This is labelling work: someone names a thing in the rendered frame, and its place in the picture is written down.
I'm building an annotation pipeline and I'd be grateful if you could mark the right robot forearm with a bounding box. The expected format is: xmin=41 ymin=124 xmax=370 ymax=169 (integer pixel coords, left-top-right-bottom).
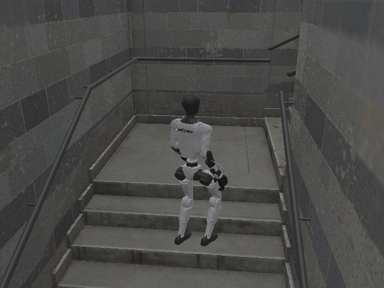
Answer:
xmin=205 ymin=151 xmax=223 ymax=179

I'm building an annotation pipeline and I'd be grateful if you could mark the robot left shin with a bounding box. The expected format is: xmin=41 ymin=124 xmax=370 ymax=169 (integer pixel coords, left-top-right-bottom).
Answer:
xmin=178 ymin=197 xmax=192 ymax=238

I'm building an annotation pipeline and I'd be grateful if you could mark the robot shin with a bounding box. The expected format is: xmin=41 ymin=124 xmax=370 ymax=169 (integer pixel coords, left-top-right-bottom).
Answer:
xmin=178 ymin=197 xmax=192 ymax=238
xmin=205 ymin=199 xmax=221 ymax=239

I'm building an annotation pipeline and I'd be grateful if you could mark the left robot forearm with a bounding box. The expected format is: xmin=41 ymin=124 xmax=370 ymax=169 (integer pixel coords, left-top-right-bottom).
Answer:
xmin=171 ymin=147 xmax=181 ymax=156

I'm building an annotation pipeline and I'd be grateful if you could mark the robot left upper arm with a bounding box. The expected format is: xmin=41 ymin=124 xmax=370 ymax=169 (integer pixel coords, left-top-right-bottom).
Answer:
xmin=170 ymin=118 xmax=181 ymax=149

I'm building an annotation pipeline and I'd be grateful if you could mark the robot right shin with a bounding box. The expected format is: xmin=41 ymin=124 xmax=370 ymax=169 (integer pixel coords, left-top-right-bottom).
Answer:
xmin=205 ymin=199 xmax=221 ymax=239

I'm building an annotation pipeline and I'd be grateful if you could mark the right robot hand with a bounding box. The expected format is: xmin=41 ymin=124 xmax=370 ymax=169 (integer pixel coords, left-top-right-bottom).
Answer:
xmin=214 ymin=175 xmax=228 ymax=191

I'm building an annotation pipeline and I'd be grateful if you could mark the robot right upper arm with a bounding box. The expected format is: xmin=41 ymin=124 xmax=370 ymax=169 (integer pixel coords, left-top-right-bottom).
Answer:
xmin=199 ymin=122 xmax=212 ymax=159

